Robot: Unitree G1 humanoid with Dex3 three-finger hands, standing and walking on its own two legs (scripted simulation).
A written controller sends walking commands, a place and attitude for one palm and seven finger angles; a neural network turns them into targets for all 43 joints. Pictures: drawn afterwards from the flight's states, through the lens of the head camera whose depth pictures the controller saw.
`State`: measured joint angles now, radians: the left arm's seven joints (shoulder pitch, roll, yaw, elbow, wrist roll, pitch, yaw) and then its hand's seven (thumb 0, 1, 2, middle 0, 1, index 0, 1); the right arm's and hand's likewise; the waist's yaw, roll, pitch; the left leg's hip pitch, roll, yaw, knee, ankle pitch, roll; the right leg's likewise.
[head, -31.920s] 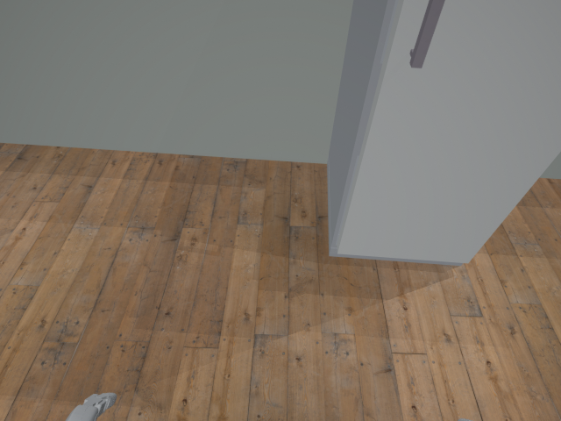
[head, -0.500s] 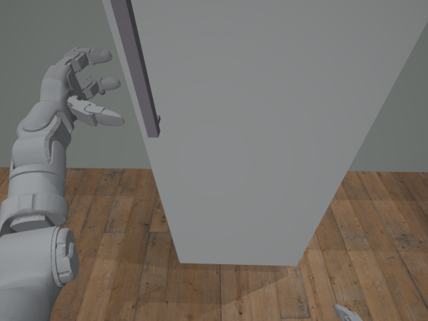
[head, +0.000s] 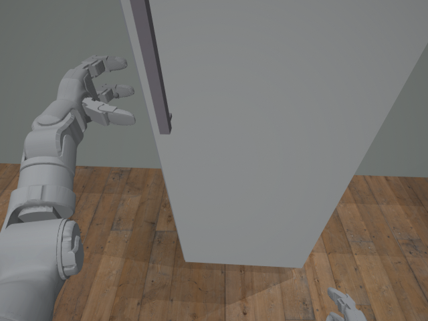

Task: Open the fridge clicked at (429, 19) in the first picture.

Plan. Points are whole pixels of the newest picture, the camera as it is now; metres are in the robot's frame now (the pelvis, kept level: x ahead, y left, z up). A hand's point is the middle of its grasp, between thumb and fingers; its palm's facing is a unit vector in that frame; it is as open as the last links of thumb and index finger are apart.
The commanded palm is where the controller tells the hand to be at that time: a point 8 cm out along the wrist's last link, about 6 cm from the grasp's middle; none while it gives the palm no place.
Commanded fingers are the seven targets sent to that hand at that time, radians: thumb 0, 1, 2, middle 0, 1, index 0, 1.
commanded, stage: move the hooked fingers beside the handle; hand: left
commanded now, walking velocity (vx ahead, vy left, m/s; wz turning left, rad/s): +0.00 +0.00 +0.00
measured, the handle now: (155, 60) +0.49 +0.13 +0.27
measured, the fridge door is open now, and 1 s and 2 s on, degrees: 0 0 0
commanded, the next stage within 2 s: feel for the door with the fingertips in 0.96 s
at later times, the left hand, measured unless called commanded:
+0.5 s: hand (116, 101) +0.42 +0.19 +0.23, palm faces +0.00 -1.00 -0.02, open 14.0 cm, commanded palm +0.41 +0.24 +0.24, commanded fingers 0.00 -0.50 0.30 -0.30 -1.20 -0.30 -1.20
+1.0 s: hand (118, 95) +0.43 +0.19 +0.23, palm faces +0.03 -1.00 -0.02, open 14.0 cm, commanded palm +0.41 +0.24 +0.24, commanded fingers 0.00 -0.50 0.30 -0.30 -1.20 -0.30 -1.20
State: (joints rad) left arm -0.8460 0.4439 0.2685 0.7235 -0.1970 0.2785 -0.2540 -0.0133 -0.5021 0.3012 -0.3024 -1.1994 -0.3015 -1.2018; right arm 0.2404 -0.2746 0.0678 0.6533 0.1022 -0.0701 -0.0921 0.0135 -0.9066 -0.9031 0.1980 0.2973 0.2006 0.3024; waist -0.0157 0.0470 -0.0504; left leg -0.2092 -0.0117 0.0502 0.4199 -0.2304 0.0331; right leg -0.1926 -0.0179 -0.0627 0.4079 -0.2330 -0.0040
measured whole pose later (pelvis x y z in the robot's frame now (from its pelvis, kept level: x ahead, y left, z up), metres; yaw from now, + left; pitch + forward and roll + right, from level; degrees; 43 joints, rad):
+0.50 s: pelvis +0.00 -0.01 +0.00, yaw +0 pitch +1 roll +0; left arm -0.78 0.44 0.29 0.65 -0.19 0.22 -0.25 -0.01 -0.50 0.30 -0.30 -1.20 -0.30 -1.20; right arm 0.28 -0.28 0.06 0.66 0.10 -0.08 -0.10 0.02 -0.91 -0.90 0.20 0.30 0.20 0.30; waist -0.02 0.04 -0.03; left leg -0.20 0.00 0.05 0.41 -0.22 0.03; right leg -0.18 -0.01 -0.06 0.39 -0.22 -0.01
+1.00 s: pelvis +0.01 -0.01 +0.00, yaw -1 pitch +1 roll +0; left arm -0.74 0.44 0.32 0.59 -0.18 0.26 -0.24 -0.01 -0.50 0.30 -0.30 -1.20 -0.30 -1.20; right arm 0.27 -0.27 0.06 0.64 0.10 -0.04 -0.09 0.02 -0.91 -0.90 0.20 0.30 0.20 0.30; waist -0.02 0.04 -0.04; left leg -0.17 0.01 0.06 0.40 -0.24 0.02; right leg -0.17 0.00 -0.05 0.39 -0.24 -0.02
